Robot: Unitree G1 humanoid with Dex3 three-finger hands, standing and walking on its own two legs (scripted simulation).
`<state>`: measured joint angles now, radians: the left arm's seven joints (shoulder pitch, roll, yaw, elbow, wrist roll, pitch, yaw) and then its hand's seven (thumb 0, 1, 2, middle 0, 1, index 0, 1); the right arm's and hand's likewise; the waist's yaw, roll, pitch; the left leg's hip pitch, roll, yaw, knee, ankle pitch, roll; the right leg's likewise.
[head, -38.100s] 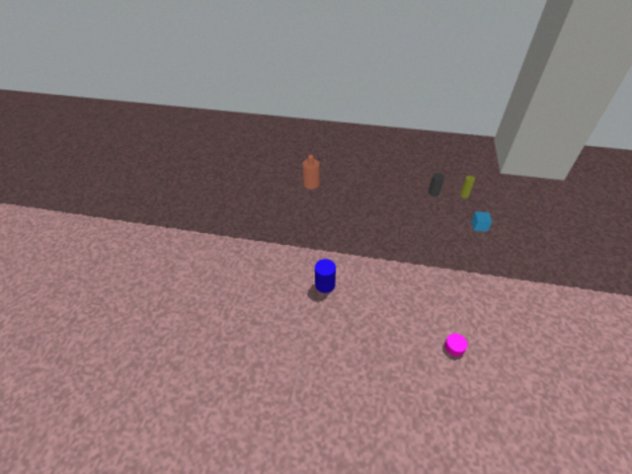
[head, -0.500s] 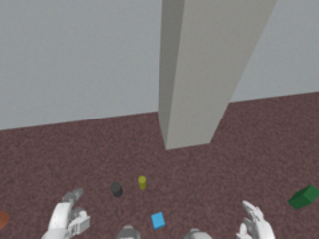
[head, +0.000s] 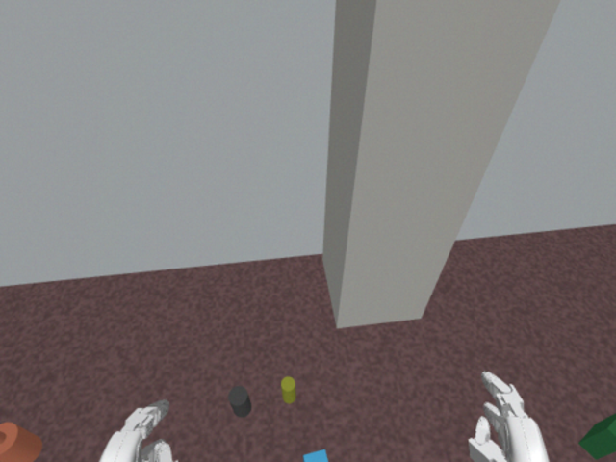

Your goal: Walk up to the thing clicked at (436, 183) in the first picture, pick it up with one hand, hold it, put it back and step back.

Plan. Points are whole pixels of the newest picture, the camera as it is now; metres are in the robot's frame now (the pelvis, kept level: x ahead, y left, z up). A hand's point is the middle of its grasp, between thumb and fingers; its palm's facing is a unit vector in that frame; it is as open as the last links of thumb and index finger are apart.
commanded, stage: home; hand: left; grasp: from above
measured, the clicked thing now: (240, 401) +0.45 +0.21 -0.67
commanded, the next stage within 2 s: stand in 1.68 s
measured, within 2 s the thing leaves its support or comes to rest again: neither
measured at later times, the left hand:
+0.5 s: hand out of the picture +0.16 +0.18 -0.05, palm faces +0.03 -0.98 -0.19, open 7.4 cm
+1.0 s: hand out of the picture +0.16 +0.18 -0.05, palm faces +0.03 -0.98 -0.20, open 7.4 cm
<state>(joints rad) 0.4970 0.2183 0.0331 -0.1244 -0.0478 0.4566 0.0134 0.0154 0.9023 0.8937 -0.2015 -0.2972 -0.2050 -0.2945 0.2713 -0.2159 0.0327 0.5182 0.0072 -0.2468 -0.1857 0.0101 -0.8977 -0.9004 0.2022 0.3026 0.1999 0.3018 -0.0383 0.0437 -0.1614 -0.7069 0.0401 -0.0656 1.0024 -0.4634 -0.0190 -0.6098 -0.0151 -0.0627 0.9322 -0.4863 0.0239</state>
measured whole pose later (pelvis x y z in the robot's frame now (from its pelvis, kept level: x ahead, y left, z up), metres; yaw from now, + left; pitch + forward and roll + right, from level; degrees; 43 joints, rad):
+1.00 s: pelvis +0.00 +0.00 +0.00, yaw -1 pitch +10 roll -3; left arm 0.50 0.23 0.03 -0.14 -0.05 0.45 0.02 0.02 0.91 0.90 -0.20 -0.30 -0.21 -0.29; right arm 0.29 -0.21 0.03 0.55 0.01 -0.25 -0.19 0.01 -0.90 -0.90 0.20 0.30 0.20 0.30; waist -0.04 0.05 -0.16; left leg -0.71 0.04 -0.06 1.01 -0.47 -0.02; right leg -0.62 -0.01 -0.05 0.94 -0.49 0.02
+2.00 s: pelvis -0.01 +0.00 +0.02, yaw +0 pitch +1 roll +0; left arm 0.22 0.29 0.04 0.60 0.05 0.09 0.03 0.01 0.91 0.90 -0.20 -0.30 -0.21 -0.30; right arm 0.18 -0.29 -0.03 0.83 -0.05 -0.05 -0.01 0.01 -0.90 -0.90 0.20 0.30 0.20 0.30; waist 0.02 -0.01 0.02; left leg -0.46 0.00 -0.02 0.82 -0.38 0.00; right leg -0.40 -0.05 -0.03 0.82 -0.43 0.03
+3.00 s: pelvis +0.00 +0.00 +0.06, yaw +1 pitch -4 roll +0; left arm 0.13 0.31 0.03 1.16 0.02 0.00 0.01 0.01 0.91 0.90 -0.20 -0.30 -0.21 -0.30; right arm 0.14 -0.31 -0.02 1.13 -0.02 0.00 -0.01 0.00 -0.90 -0.90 0.20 0.30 0.20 0.30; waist 0.01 0.01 0.07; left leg -0.14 0.01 -0.04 0.37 -0.17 -0.01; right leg -0.07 -0.04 -0.05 0.34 -0.21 0.03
